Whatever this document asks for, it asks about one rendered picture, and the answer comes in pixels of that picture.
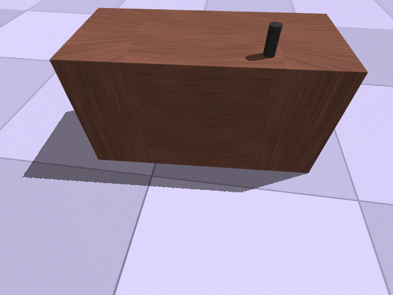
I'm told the can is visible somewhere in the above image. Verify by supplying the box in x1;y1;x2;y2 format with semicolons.
263;22;282;58

